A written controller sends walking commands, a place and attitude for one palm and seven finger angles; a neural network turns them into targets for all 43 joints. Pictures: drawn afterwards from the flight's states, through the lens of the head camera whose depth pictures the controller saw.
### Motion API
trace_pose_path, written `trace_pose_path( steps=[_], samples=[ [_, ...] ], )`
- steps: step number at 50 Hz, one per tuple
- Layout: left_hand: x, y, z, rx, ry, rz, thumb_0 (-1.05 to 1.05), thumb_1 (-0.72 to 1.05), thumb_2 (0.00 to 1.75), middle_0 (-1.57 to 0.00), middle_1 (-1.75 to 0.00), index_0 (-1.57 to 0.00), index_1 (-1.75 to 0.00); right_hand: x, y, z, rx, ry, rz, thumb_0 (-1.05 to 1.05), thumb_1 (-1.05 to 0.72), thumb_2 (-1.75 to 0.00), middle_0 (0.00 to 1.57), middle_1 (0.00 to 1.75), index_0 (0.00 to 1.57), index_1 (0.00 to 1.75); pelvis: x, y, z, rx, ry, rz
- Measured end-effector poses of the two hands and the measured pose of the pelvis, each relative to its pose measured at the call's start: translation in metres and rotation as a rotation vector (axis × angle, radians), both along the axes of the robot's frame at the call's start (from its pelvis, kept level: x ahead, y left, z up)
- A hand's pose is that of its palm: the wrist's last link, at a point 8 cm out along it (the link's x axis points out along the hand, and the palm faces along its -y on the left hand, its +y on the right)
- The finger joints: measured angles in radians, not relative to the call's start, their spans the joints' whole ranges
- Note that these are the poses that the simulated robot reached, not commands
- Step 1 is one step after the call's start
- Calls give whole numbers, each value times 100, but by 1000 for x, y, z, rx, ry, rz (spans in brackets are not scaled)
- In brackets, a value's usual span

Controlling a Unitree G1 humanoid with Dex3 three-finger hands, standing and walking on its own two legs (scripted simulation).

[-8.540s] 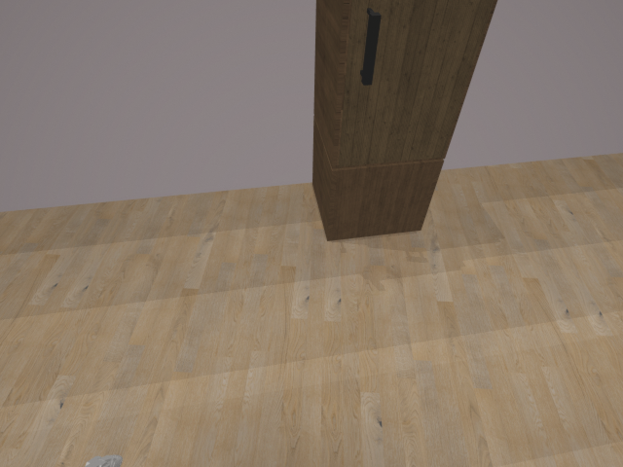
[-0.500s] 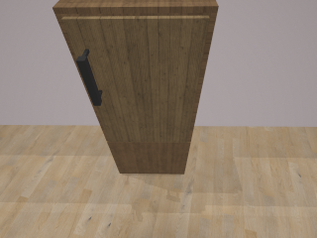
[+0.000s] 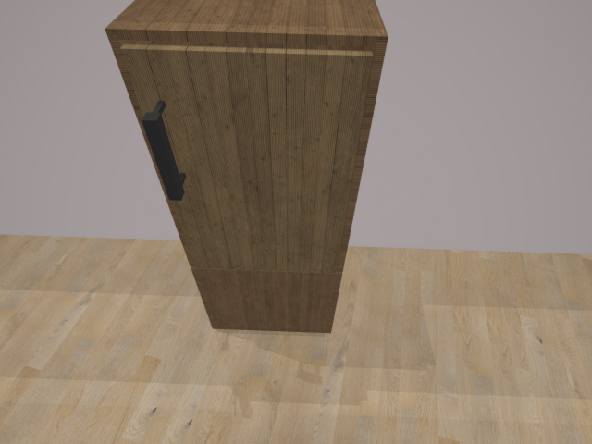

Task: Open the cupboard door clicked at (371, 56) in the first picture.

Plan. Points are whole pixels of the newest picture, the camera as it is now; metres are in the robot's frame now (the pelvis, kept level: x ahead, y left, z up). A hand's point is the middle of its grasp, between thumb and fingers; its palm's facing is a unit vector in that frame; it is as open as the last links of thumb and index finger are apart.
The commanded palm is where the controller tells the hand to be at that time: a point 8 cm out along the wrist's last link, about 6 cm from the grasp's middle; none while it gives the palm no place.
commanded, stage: look again from close up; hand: left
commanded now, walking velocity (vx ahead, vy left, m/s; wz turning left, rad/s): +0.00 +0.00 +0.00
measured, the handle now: (168, 152) +0.57 +0.28 +0.07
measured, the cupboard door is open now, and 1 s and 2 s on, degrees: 0 0 0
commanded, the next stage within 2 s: raise the hand with hooked fingers in 0.50 s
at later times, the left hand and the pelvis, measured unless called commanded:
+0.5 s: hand out of the picture -0.01 +0.19 -0.17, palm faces +0.03 -0.98 -0.19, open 7.4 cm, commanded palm none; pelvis +0.00 +0.02 +0.00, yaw -1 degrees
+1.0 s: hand (179, 396) +0.19 +0.17 -0.03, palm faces -0.01 -1.00 +0.02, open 8.4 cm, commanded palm +0.14 +0.25 -0.03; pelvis -0.01 +0.01 -0.07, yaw +0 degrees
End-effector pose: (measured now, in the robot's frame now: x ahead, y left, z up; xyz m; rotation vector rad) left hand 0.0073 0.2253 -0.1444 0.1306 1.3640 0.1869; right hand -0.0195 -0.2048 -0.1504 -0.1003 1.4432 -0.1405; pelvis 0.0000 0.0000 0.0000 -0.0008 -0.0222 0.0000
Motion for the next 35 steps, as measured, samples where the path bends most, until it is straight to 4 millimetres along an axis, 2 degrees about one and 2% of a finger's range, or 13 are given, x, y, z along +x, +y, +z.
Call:
trace_pose_path(
  steps=[4,8,19,31,33,35],
  samples=[
    [-21,1,-1,7,32,-27,0,91,90,-20,-30,-20,-30,2,3,-7,9,-55,-11,0,-91,-90,20,30,20,30,-5,7,-5,-10,6,-1],
    [-30,7,-1,6,52,-23,0,91,90,-20,-30,-20,-30,0,12,-10,19,-86,-9,0,-91,-90,19,30,19,30,-5,14,-7,1,3,-2],
    [-23,10,3,-4,28,-16,0,90,90,-20,-30,-20,-30,-11,32,-10,53,-43,11,0,-91,-90,20,30,19,30,-3,22,-3,15,-3,-5],
    [-19,6,0,-12,56,-21,1,91,90,-20,-30,-20,-30,-9,25,-7,30,-7,3,0,-91,-90,20,30,19,30,4,21,-3,11,2,-12],
    [1,17,14,29,-54,35,4,95,90,-21,-30,-20,-30,5,18,-2,-2,-106,-3,0,-91,-90,20,30,20,30,4,20,-5,13,4,-21],
    [39,29,43,96,-299,53,5,96,89,-21,-30,-20,-31,27,4,5,-58,-257,-11,1,-92,-90,20,30,20,30,6,20,-6,14,13,-10]
  ],
)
